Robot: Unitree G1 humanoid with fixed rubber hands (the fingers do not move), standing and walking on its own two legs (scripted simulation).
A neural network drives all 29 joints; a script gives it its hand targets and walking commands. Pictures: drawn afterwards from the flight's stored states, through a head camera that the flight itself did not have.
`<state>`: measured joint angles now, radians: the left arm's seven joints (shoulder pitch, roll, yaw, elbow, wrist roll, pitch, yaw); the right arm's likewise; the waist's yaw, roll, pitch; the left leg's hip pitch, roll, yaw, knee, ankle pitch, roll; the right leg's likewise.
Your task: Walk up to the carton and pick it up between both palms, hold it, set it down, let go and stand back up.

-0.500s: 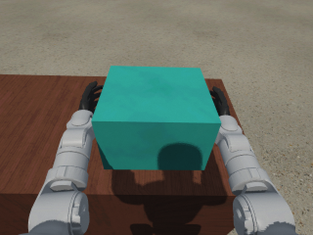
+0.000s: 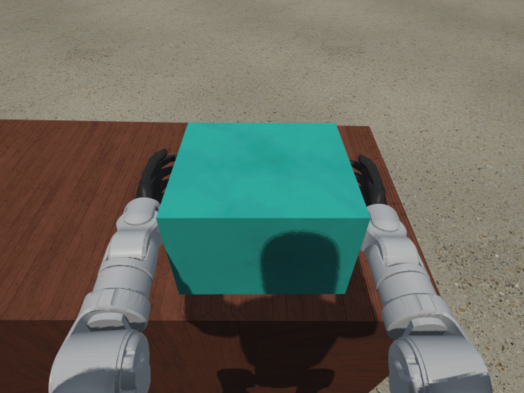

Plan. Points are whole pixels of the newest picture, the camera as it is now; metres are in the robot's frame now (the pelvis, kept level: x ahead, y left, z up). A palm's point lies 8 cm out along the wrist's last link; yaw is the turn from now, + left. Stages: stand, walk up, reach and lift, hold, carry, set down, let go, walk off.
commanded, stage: set down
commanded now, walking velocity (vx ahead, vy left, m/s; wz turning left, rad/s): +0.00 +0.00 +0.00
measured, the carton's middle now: (262, 203) +0.40 +0.01 +0.08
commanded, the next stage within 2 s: none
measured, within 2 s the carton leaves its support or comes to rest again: neither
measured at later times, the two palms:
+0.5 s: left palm (164, 211) +0.42 +0.18 +0.04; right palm (361, 217) +0.41 -0.17 +0.04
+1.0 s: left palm (171, 231) +0.40 +0.17 +0.00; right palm (362, 240) +0.39 -0.18 +0.00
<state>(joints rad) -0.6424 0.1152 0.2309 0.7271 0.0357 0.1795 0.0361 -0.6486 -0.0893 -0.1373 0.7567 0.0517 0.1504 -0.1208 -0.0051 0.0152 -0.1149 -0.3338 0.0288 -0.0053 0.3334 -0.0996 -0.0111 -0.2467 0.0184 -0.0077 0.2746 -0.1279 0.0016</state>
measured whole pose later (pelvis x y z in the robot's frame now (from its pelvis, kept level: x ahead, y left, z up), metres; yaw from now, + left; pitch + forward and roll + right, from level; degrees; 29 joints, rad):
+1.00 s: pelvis +0.02 +0.00 +0.00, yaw +0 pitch +10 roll -1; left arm -0.66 0.09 0.30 1.10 0.13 -0.27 0.03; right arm -0.60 -0.03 -0.35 0.98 -0.24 -0.24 -0.06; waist 0.00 0.01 -0.02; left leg -0.40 0.03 -0.01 0.33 -0.12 -0.02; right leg -0.32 0.02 -0.01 0.29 -0.15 0.00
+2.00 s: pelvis +0.03 +0.00 -0.01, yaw +0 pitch +22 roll -1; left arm -0.67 0.10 0.33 1.25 0.15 -0.54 0.06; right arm -0.64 -0.04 -0.44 1.15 -0.31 -0.50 -0.05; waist 0.00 0.01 -0.17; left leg -0.63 0.02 0.00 0.38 -0.12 -0.01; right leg -0.56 0.01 -0.01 0.34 -0.16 0.00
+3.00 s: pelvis -0.01 +0.01 -0.03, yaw +0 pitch +20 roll -2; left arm -0.87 0.18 0.08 1.36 -0.18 -0.33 0.09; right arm -0.86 -0.24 -0.13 1.27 0.15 -0.22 0.01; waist 0.00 0.01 -0.25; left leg -0.80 0.02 0.00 0.64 -0.20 0.00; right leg -0.73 0.01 -0.01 0.62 -0.25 0.01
